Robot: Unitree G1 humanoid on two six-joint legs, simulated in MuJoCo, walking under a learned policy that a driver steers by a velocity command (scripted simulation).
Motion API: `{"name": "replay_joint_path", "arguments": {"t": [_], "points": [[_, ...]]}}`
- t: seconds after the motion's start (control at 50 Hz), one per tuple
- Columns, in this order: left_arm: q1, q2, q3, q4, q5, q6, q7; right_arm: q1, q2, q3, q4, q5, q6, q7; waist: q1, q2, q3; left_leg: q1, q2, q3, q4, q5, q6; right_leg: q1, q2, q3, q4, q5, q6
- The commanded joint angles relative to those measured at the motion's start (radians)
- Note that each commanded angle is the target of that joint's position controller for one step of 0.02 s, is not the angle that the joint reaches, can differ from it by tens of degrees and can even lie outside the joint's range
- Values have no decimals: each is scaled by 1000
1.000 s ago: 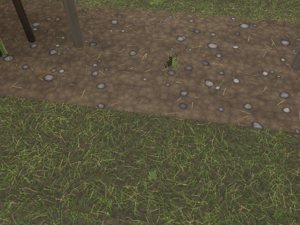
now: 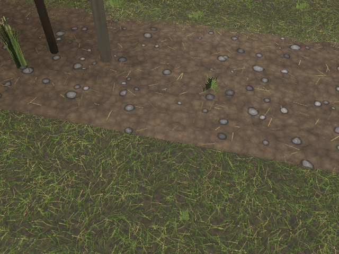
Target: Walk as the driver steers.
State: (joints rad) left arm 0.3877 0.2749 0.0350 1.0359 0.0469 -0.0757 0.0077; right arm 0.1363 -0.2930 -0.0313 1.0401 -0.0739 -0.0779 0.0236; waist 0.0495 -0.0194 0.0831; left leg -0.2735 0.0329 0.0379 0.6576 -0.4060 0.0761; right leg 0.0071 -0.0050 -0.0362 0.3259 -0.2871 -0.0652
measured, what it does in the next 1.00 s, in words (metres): walks ahead: left foot, then right foot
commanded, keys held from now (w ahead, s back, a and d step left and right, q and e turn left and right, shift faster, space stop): w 0.16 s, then no key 0.32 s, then e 0.52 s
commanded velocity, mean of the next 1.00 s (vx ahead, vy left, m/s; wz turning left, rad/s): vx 0.15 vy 0.00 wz -0.19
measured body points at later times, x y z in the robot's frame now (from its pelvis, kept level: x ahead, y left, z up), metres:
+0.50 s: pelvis +0.19 +0.04 -0.02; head +0.21 +0.04 +0.43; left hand +0.33 +0.29 -0.14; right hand +0.18 -0.20 -0.17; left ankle +0.06 +0.14 -0.70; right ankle +0.27 -0.06 -0.75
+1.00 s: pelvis +0.23 +0.11 +0.01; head +0.26 +0.11 +0.46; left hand +0.43 +0.34 -0.10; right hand +0.31 -0.19 -0.07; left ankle +0.24 +0.19 -0.75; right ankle +0.18 -0.03 -0.65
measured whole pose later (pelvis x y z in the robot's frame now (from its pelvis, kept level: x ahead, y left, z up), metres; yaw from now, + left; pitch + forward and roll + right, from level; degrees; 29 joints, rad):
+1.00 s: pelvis +0.23 +0.11 +0.01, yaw -12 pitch +2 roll -1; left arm 0.18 0.31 0.06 0.73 0.05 -0.08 -0.04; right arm 0.25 -0.27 -0.04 0.61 -0.05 -0.08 -0.04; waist -0.01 -0.01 0.03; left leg -0.14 0.02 0.14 0.25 -0.14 0.06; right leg -0.53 0.00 0.03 1.13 -0.34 0.08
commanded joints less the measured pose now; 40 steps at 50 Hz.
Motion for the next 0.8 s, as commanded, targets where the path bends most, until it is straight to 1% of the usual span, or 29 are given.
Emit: {"name": "replay_joint_path", "arguments": {"t": [0.02,0.06,0.08,0.1,0.12,0.14,0.16,0.22,0.28,0.32,0.34,0.36,0.38,0.4,0.42,0.44,0.46,0.48,0.5,0.52,0.54,0.56,0.58,0.62,0.66,0.72,0.76,0.78,0.8], "points": [[-105,208,27,-59,19,5,-26,9,-50,-3,-40,18,-28,29,-81,-61,82,239,-48,38,-135,198,-12,-315,-199,178,-182,-271,-171],[-96,192,24,-37,30,2,-49,130,-97,-16,-24,17,-52,23,-128,-25,38,357,-49,20,-180,188,-8,-341,-176,159,5,-189,-179],[-72,140,12,-22,49,-7,-58,238,-137,-28,-9,2,-65,8,-163,64,-13,441,29,-99,-222,193,37,-385,-104,114,241,-123,-137],[-116,38,-11,-74,56,-31,-78,428,-222,-45,3,-8,-68,-13,-218,272,-79,631,259,-560,-374,168,240,-653,56,29,573,-228,-40],[-188,41,-4,-93,48,-51,-82,526,-190,-33,31,-21,-60,-9,-271,198,9,635,345,-760,-509,-3,296,-853,53,192,762,-275,-56],[-198,52,-5,-95,33,-62,-71,409,-142,-25,7,-10,-65,-7,-209,133,100,573,343,-659,-528,-144,258,-936,-6,212,857,-181,-74],[-171,94,8,-71,42,-60,-50,305,-66,-6,-23,5,-58,-6,-160,66,72,507,289,-544,-530,-132,225,-862,-40,163,870,-125,-79],[-135,27,-2,-84,42,-32,-33,217,26,32,-49,-8,-50,-15,-35,41,69,292,209,-272,-529,535,182,-642,-97,114,768,-6,-63],[-208,2,-11,-110,9,-10,-66,206,-17,21,-62,7,-59,-8,-24,64,32,156,98,-68,-509,803,130,-480,-84,12,512,158,19],[-281,-7,-13,-138,15,1,-89,275,-47,12,-40,4,-45,26,-34,103,8,35,76,-44,-464,876,123,-337,-37,-16,433,248,74],[-247,-9,-17,-127,10,-1,-97,281,-50,10,-35,-11,-35,48,-18,116,8,-41,82,-45,-435,858,120,-264,-29,1,463,303,84],[-223,25,-7,-117,3,-4,-95,258,-67,0,-46,-7,-32,63,-2,105,13,-47,98,-58,-404,843,124,-257,-23,14,442,311,91],[-157,48,2,-94,17,-17,-95,250,-71,-4,-58,-22,-28,68,12,64,-15,-109,81,-47,-351,847,110,-152,8,-18,528,380,92],[-111,79,18,-79,15,-28,-89,220,-84,-10,-68,-8,-25,67,46,56,-24,-115,70,-45,-274,892,89,-111,19,-17,496,348,84],[-72,114,32,-71,12,-39,-79,202,-97,-17,-84,14,-24,61,66,37,-43,-115,53,-49,-179,990,71,-47,40,-41,435,352,61],[-110,172,43,-95,-14,-47,-52,177,-91,-20,-100,58,-28,64,63,-11,-60,-63,39,-68,-59,976,30,-40,-28,42,199,622,-9],[-74,196,37,-105,-45,-44,-47,378,-10,-1,-74,45,-23,64,-8,-115,-296,-160,-7,-66,196,683,-53,280,-195,233,294,985,-241],[91,125,21,-79,-27,-36,-50,409,27,4,-57,33,-18,60,61,-195,-430,-256,-93,-20,647,-132,-124,373,-357,425,216,1098,-407],[149,157,27,-48,24,-54,-51,284,22,-6,-126,26,-10,57,57,-131,-335,-349,-90,-98,832,-377,-122,230,-375,504,146,1167,-403],[49,198,59,-68,18,-67,-40,191,2,-7,-185,29,-1,34,51,-78,-168,-437,-7,-139,828,-359,-127,61,-382,489,81,865,-360],[-87,114,36,-107,-4,-66,-27,147,-25,-7,-206,14,8,8,19,15,-120,-390,50,-153,722,-326,-123,-87,-350,438,18,633,-312],[-163,47,11,-126,-14,-64,-17,142,-3,1,-219,2,17,-12,-27,35,-90,-289,87,-160,616,-284,-131,-226,-310,399,-31,532,-285],[-206,54,8,-143,-18,-62,-8,154,27,8,-233,-7,22,-35,-72,19,-78,-164,96,-143,535,-276,-152,-360,-263,350,-77,476,-270],[-288,131,31,-191,-14,-74,-16,235,8,4,-238,4,37,-45,-143,-6,-89,35,55,-68,367,-170,-164,-516,-163,246,-109,367,-220],[-288,178,53,-220,-16,-77,-29,228,-11,2,-253,25,54,-28,-111,-16,-85,59,-2,-14,190,-17,-171,-496,-127,247,-102,250,-204],[-261,168,55,-253,-27,-53,-48,220,-50,-15,-300,47,58,-23,-104,-63,-96,119,-41,2,-90,136,-109,-419,-173,347,-37,166,-218],[-220,121,40,-259,-13,-37,-57,193,-92,-33,-342,66,44,-34,-93,-60,-125,229,-12,-35,-243,300,-8,-432,-179,390,29,157,-184],[-148,42,14,-257,-14,-35,-54,215,-142,-50,-371,60,31,-47,-89,31,-184,341,132,-145,-297,556,133,-477,-102,327,159,-14,-103],[-162,-32,-9,-346,-8,-46,-42,247,-232,-78,-403,39,10,-51,-95,288,-176,367,426,-507,-435,642,446,-686,93,106,389,-275,26]]}}
Keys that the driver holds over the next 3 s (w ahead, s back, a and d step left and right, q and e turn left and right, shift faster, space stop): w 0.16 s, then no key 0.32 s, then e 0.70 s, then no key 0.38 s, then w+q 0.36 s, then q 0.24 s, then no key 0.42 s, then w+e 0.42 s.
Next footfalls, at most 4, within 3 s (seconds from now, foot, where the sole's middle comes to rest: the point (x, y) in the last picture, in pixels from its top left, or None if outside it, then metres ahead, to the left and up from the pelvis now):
0.08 left None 0.09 0.13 -0.78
0.42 right None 0.31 -0.06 -0.78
0.76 left None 0.28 0.19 -0.78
1.32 right None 0.20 -0.07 -0.78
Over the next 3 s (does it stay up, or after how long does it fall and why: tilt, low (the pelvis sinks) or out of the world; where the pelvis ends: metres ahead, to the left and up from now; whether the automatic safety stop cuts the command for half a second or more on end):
stays up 0.61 0.04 -0.19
